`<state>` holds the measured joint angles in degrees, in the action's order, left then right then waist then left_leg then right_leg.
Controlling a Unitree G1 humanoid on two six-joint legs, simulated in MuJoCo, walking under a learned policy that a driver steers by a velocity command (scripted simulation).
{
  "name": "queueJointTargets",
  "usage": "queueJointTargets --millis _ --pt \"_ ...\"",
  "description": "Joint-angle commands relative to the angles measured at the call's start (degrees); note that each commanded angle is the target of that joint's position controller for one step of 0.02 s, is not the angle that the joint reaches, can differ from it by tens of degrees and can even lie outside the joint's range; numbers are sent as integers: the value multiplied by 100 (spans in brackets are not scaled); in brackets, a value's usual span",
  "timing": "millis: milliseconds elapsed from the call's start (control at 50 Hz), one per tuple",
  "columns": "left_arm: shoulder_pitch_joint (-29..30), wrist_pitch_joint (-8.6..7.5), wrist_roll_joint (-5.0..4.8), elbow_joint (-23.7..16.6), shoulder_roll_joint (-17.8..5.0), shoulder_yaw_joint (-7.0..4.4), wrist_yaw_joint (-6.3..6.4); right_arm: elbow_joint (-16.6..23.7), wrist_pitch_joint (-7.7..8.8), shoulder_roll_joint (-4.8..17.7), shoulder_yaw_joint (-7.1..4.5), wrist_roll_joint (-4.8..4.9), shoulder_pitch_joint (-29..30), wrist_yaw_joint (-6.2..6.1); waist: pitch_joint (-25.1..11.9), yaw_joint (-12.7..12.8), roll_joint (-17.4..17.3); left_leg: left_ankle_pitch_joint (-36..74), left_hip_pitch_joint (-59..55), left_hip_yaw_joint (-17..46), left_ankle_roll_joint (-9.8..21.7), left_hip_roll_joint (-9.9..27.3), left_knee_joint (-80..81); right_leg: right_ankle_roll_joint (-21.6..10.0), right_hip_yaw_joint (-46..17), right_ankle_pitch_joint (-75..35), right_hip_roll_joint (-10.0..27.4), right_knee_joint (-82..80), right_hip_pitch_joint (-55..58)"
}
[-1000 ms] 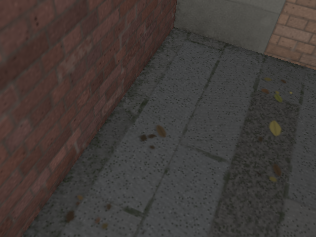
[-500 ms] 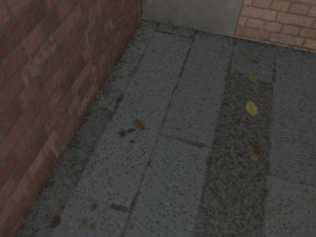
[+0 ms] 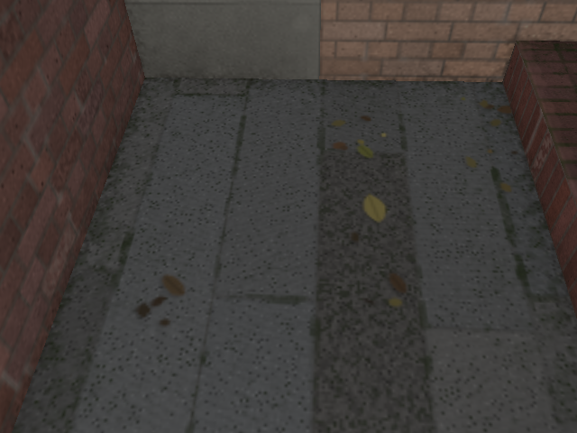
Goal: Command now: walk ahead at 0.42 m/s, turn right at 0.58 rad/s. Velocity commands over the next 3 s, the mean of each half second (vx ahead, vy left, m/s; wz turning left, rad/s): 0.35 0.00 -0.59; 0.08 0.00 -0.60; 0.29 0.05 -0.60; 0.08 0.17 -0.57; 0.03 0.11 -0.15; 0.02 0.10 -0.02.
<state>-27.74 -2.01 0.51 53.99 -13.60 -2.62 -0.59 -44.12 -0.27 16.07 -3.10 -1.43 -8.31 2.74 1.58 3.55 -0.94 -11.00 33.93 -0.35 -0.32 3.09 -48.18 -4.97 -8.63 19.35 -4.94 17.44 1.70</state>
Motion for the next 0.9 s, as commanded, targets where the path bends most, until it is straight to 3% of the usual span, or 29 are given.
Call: queueJointTargets --millis 20,60,80,100,120,140,160,180,200,220,260,300,320,360,420,500,540,560,580,600,620,660,680,700,720,760,820,900 --pt "-38 -130 53 -247 -1122 -252 113 898 157 351 -28 -31 1507 -32 637 156 593 152 401 -123 -136 -157 950 -924 -1357 -1896 1455 -561 -227" --pt "215 -159 46 -282 -1205 -281 151 817 187 513 -79 53 967 -85 486 -125 766 210 -461 -28 -16 -202 1287 -712 -1387 -2447 1516 -391 -394" --pt "466 -169 36 -334 -1231 -286 146 680 209 601 -123 93 448 -133 345 -391 776 111 -1248 -53 83 -311 1468 -554 -1284 -3007 1447 -116 -663" --pt "656 -180 23 -378 -1280 -298 124 436 237 719 -192 101 -309 -211 7 -736 633 52 -2313 -163 177 -510 1695 -401 -1126 -3724 1232 593 -928" --pt "717 -206 7 -401 -1217 -289 79 169 290 957 -291 40 -1245 -311 -562 -1147 209 -53 -3643 17 312 -309 1891 -235 -765 -3659 748 1956 -1402" --pt "550 -229 -68 -599 -691 -157 39 166 325 1469 -394 -122 -2114 -417 -1543 -1367 -705 -2265 -4928 1793 558 1206 2453 -70 -226 -1905 140 3860 -2270" --pt "188 -219 -92 -790 -416 -95 24 198 303 1744 -409 -168 -1785 -393 -1564 -856 -1922 -3041 -4952 4476 920 2206 3689 -38 19 1245 -412 4880 -3487" --pt "298 -149 70 -643 -757 -144 37 273 282 1220 -308 -110 -1162 -372 -732 -558 -1105 -3615 -4024 4325 978 2087 3800 -152 -40 775 127 5448 -3700" --pt "515 -111 97 -606 -825 -174 -23 352 298 810 -214 -60 -724 -353 -163 -433 -458 -3061 -3334 3377 948 1900 3754 -167 126 234 391 5362 -3660" --pt "705 -80 92 -600 -735 -161 -72 335 327 585 -151 -49 -559 -333 65 -392 -200 -2026 -2937 2465 880 1599 3769 -135 223 -62 586 5138 -3518" --pt "801 39 139 -605 -640 -154 -125 192 421 417 -77 -39 -644 -341 203 -313 -358 392 -2600 1272 851 1333 3695 8 378 -145 690 4985 -3287" --pt "946 143 115 -703 -562 -141 -159 45 542 409 -62 23 -882 -298 91 -251 -426 2860 -2699 574 938 1354 3445 103 499 -135 637 4926 -3332" --pt "1115 175 107 -792 -521 -127 -182 -7 571 422 -60 47 -925 -289 67 -231 -452 3579 -2786 258 950 1336 3372 146 562 -261 628 4785 -3475" --pt "1516 200 106 -990 -447 -84 -240 -48 549 433 -51 58 -899 -309 53 -245 -546 4033 -2848 -246 927 1252 3350 243 740 -646 626 4203 -3640" --pt "1975 200 77 -1145 -303 14 -371 -25 474 492 -49 73 -627 -340 23 -262 -646 3658 -2506 -971 808 936 3236 287 1089 -1565 593 2857 -2987" --pt "2274 262 154 -1313 -433 -10 -414 -99 374 731 -122 102 -756 -366 -51 -379 -552 3552 -2673 -1066 732 1159 2654 167 1397 -1375 470 2036 -2426" --pt "1947 236 219 -1283 -619 -96 -361 -127 294 846 -162 138 -798 -395 -237 -260 -473 3850 -2807 -1093 691 1208 1739 -32 1384 -946 298 1738 -2005" --pt "1513 171 262 -1170 -705 -166 -287 -120 278 866 -162 176 -759 -416 -474 -54 -276 3578 -2693 -1125 611 1129 892 -127 1352 -1167 169 1316 -1492" --pt "859 93 335 -1069 -1067 -278 -171 -97 229 884 -169 79 -1030 -381 -984 244 383 2198 -2135 -1268 332 839 -690 -406 593 -2029 596 787 -564" --pt "1058 122 230 -1247 -1891 -468 -49 222 179 129 5 70 -1595 -313 -1517 -386 1791 -2908 -221 -1180 -33 -184 -2775 -1394 -2076 -4688 2559 1059 807" --pt "666 201 -105 -1332 -1685 -490 -21 194 94 530 -39 -60 -1340 -338 -2231 129 946 -2853 19 37 -42 -362 -3273 -1924 -2843 -4284 2691 585 814" --pt "1328 287 -109 -1303 -1102 -361 116 274 143 514 -7 5 -777 -400 -837 -133 223 -1835 248 276 -20 48 -2729 -1472 -1719 -2857 2159 113 -389" --pt "1568 302 -84 -1306 -901 -303 156 278 152 512 -4 -50 -620 -421 -528 -273 213 -1522 124 295 -38 156 -2267 -1183 -1387 -2780 1797 -3 -778" --pt "1685 304 -81 -1316 -757 -271 180 235 93 516 7 -107 -740 -419 -522 -391 392 -1352 -202 281 -74 164 -1995 -1037 -1110 -3019 1555 -18 -1065" --pt "1706 285 -43 -1316 -732 -259 166 162 22 487 17 -112 -883 -414 -656 -448 417 -1268 -443 238 -84 75 -1908 -951 -950 -3304 1443 17 -1178" --pt "1609 213 -6 -1281 -876 -314 108 118 -85 429 39 -31 -912 -417 -836 -460 347 -1197 -624 236 -157 -24 -1604 -854 -820 -3657 1327 108 -1205" --pt "1424 253 -7 -1223 -1017 -396 110 203 -169 428 33 -29 -564 -452 -724 -327 479 -1045 -492 307 -224 -75 -1064 -776 -1065 -2347 1245 -86 -1288" --pt "1293 354 59 -1230 -1001 -445 93 260 -164 480 -3 -3 -116 -441 -464 -139 668 -962 -547 359 -224 -250 -452 -679 -1450 -702 1129 -321 -1478"
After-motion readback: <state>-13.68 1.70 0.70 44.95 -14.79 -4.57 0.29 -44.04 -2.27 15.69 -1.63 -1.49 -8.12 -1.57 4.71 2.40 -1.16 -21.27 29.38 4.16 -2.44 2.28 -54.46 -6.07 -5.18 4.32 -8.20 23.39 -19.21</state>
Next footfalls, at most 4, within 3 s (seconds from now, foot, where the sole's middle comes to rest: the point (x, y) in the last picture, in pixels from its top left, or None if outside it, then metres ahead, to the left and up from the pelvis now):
0.12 left None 0.23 0.12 -0.78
0.58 right None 0.39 -0.12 -0.78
1.10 left None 0.44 0.05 -0.78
1.50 right None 0.43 -0.22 -0.78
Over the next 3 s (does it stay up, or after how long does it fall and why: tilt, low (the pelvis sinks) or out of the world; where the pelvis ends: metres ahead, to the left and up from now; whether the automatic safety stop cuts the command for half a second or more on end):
stays up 0.76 -0.08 0.00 its command is cut before an obstacle after 1.4 s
